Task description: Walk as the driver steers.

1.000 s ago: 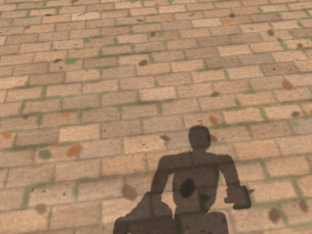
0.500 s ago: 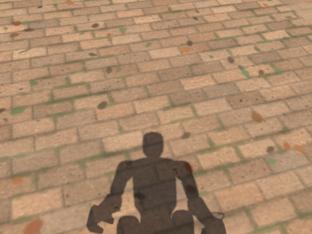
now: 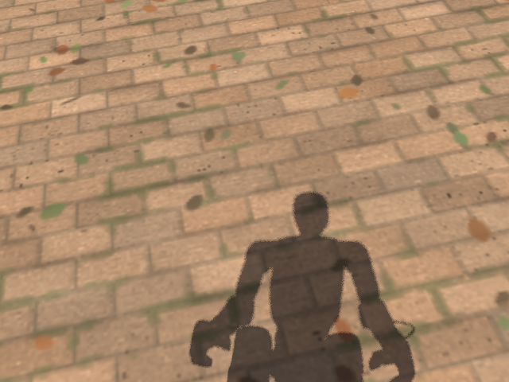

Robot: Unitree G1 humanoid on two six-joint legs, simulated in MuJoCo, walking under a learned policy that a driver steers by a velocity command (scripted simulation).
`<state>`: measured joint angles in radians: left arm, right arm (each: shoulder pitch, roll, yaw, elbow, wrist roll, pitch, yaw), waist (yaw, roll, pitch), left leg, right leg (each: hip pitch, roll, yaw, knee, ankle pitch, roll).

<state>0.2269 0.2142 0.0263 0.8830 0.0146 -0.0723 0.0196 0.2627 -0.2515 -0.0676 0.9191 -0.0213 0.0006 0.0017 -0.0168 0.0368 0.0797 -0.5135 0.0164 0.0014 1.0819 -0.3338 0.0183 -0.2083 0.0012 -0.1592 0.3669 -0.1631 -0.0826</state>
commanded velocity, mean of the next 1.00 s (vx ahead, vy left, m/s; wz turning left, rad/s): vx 0.04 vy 0.00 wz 0.38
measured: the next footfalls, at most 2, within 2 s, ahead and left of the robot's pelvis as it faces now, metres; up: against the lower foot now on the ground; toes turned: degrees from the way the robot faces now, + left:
left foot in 0.28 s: +0.11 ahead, +0.12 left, +0.00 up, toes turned +14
right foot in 0.74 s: +0.12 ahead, -0.08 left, +0.00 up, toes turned +23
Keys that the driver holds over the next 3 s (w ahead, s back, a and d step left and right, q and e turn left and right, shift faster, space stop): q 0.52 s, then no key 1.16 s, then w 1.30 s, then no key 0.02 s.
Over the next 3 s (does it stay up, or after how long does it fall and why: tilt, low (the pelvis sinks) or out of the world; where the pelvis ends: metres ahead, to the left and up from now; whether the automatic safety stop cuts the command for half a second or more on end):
stays up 0.60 0.19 -0.02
